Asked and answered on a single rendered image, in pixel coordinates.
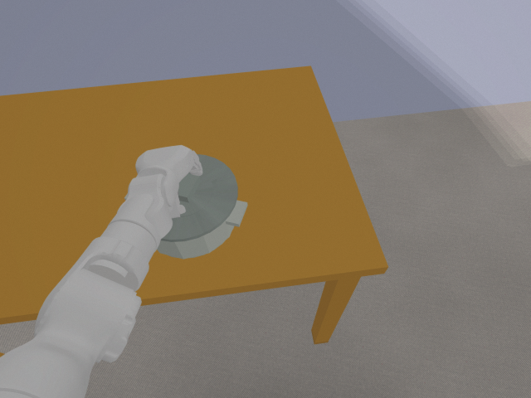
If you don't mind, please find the left robot forearm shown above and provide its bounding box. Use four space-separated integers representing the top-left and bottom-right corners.
34 165 179 337

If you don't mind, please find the table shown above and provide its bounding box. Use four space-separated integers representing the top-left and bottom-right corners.
0 66 388 357

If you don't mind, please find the lid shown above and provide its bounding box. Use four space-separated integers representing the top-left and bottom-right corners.
161 154 238 242

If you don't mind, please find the left robot upper arm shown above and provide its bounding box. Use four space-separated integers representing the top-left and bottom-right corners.
0 269 142 398

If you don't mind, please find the knob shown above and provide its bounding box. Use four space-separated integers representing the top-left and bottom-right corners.
178 174 201 203

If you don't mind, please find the pot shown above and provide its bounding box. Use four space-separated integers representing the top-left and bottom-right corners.
124 193 248 259

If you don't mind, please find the robot left hand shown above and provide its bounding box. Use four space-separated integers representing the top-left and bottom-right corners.
135 145 202 218

